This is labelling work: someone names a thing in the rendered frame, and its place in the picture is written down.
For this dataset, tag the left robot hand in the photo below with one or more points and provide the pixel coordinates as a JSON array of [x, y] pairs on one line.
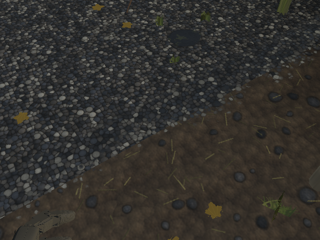
[[42, 222]]

